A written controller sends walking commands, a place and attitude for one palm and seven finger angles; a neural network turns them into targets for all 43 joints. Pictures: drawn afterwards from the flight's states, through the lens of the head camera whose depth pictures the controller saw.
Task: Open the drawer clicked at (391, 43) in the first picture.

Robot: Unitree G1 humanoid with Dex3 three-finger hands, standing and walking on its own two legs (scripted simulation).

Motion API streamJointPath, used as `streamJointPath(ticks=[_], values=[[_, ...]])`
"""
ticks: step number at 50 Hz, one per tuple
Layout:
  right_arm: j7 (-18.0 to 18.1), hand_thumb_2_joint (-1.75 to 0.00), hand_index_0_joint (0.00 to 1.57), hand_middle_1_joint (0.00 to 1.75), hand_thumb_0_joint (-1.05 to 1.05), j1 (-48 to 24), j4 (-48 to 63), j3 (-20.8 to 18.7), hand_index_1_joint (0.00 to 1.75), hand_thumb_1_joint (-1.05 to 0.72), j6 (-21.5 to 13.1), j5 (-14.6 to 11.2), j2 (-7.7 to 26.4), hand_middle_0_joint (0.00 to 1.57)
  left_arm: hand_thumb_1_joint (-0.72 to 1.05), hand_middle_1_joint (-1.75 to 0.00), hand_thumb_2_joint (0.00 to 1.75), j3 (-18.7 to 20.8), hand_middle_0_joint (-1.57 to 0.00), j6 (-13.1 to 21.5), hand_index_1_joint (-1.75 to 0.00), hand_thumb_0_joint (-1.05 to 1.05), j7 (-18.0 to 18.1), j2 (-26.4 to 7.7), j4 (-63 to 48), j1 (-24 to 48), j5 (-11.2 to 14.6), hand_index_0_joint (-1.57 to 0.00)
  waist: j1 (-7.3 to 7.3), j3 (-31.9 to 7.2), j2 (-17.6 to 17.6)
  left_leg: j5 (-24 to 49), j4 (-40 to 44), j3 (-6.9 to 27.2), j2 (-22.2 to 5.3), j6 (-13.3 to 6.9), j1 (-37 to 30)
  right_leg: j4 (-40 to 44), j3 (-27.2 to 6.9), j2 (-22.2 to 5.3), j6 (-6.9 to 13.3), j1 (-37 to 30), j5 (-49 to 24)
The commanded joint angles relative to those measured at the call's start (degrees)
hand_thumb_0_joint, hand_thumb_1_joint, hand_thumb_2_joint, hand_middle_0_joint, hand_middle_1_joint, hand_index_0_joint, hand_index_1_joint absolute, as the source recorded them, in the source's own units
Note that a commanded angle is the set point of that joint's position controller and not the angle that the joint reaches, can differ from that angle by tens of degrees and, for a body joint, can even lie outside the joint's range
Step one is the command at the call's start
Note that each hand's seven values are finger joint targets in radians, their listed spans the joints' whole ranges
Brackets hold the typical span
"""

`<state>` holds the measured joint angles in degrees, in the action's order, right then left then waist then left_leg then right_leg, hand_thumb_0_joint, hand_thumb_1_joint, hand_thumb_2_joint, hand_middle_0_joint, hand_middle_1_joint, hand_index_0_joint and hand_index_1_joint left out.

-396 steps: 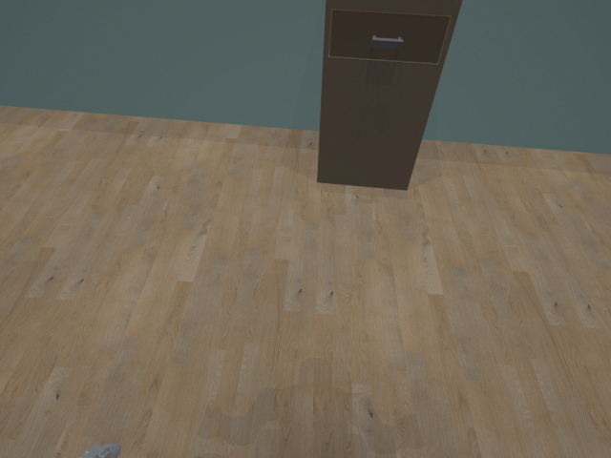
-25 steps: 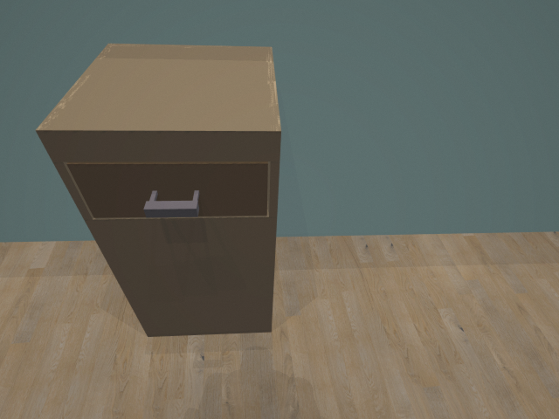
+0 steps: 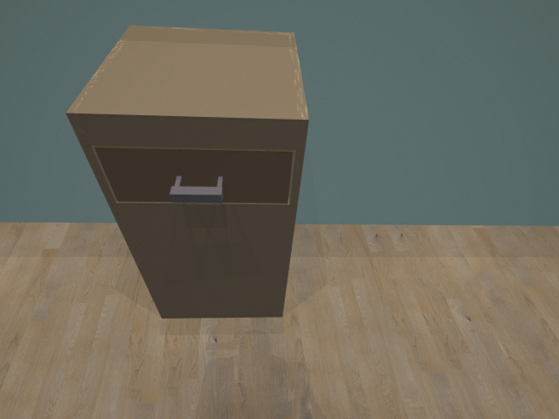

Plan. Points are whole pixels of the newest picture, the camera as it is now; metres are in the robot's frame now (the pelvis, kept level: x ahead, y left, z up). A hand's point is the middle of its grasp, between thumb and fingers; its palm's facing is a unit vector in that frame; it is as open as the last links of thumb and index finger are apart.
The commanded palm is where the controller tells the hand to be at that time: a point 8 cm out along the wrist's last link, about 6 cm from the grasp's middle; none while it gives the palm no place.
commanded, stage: come to a stop and stand still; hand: left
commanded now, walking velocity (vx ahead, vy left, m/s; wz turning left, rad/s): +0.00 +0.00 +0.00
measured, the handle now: (198, 187) +0.57 +0.21 -0.05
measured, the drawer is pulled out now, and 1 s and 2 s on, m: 0.00 0.00 0.00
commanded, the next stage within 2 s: look again from close up in 0.20 s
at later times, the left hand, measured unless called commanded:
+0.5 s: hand out of the picture -0.04 +0.16 -0.18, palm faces +0.04 -0.99 -0.16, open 7.4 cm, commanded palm none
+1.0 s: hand out of the picture -0.02 +0.14 -0.18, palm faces +0.03 -0.99 -0.15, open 7.4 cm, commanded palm none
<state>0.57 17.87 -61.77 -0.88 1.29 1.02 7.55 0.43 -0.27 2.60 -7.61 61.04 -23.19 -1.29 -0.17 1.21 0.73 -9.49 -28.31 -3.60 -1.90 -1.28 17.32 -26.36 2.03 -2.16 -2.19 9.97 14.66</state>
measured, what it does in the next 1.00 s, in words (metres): stands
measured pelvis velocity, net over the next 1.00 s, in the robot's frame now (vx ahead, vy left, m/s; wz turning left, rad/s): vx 0.01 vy -0.01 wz -0.02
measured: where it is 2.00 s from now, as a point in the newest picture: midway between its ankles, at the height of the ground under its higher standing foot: outside the picture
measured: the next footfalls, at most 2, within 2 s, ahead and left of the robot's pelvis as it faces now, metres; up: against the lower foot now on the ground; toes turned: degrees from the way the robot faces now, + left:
none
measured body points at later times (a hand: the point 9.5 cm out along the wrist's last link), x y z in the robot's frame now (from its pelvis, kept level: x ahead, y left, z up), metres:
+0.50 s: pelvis +0.00 +0.01 +0.00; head -0.01 +0.01 +0.45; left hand -0.04 +0.21 -0.16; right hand -0.01 -0.22 -0.16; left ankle +0.07 +0.10 -0.74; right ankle +0.00 -0.15 -0.74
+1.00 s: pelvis +0.01 -0.01 +0.00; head +0.01 +0.00 +0.45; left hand -0.02 +0.20 -0.16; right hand -0.01 -0.22 -0.16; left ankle +0.07 +0.10 -0.74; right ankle +0.00 -0.15 -0.74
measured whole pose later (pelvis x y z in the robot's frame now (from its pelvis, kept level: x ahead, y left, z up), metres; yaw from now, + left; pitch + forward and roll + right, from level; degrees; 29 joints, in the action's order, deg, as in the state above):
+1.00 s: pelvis +0.01 -0.01 +0.00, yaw -1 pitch -1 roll -1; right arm 0.6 17.9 -63.4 -1.0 0.8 1.0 7.3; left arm 0.5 0.8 2.6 -5.8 62.4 -21.8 -1.3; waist 0.3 0.3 0.0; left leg -9.7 -27.1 -4.7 -2.3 -0.8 16.9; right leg -26.4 0.8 -1.9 -1.9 10.6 15.1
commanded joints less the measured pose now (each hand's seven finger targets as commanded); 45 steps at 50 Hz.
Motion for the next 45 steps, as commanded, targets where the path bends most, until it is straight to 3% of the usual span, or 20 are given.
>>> streamJointPath(ticks=[1, 9, 24, 40, 45], values=[[0.56, -0.90, 0.20, 0.30, 0.00, 2.08, 2.11, -1.71, 0.30, -0.90, -0.88, -0.30, 6.95, 0.20, 0.90, -0.30, 0.90, 0.55, -0.20, 0.66, -0.30, 0.00, 0.06, -3.63, -1.13, -5.61, -0.31, -0.20, -0.05, 4.02, -3.35, -16.20, 11.22, 8.05, -5.23, -0.53, 0.98, 4.86, -1.81, -1.69, 2.28, 5.19, 3.29], [0.44, -0.90, 0.20, 0.30, 0.00, 2.00, 1.82, -1.71, 0.30, -0.90, -0.84, -0.38, 6.53, 0.20, 0.90, -0.30, 0.90, 0.53, -0.20, 0.91, -0.30, 0.00, 0.15, -3.38, -0.15, -6.38, -0.45, -0.20, 0.15, 4.01, -1.18, -14.52, 10.37, 7.47, -4.66, -0.38, 0.07, 5.68, -2.96, -2.24, 2.35, 6.53, 3.67], [0.38, -0.90, 0.20, 0.30, 0.00, 2.65, 1.31, -1.53, 0.30, -0.90, -0.89, -0.31, 6.31, 0.20, 0.90, -0.30, 0.90, 0.69, -0.20, 0.94, -0.30, 0.00, 0.18, -3.43, 0.03, -5.76, -0.40, -0.20, 0.18, 4.25, -1.78, -14.72, 10.74, 7.12, -4.72, -0.06, 0.23, 5.78, -3.30, -2.10, 2.30, 7.25, 4.18], [0.41, -0.90, 0.20, 0.30, 0.00, 3.36, 0.43, -1.21, 0.30, -0.90, -1.03, -0.33, 4.98, 0.20, 0.90, -0.30, 0.90, 0.69, -0.20, 1.34, -0.30, 0.00, 0.22, -3.21, -0.03, -4.46, -0.13, -0.20, 0.53, 3.95, 0.35, -8.16, 7.76, 4.87, -3.99, 0.34, -2.33, 7.06, -4.82, -2.79, 2.72, 8.34, 2.71], [0.49, -0.90, 0.20, 0.30, 0.00, 3.25, 0.01, -1.04, 0.30, -0.90, -1.21, -0.38, 4.82, 0.20, 0.90, -0.30, 0.90, 0.68, -0.20, 1.38, -0.30, 0.00, 0.22, -3.17, 0.10, -4.39, -0.09, -0.20, 0.40, 3.77, -0.94, -7.27, 7.83, 4.59, -4.28, 0.35, -2.73, 6.67, -4.57, -2.81, 2.74, 7.56, 0.76]])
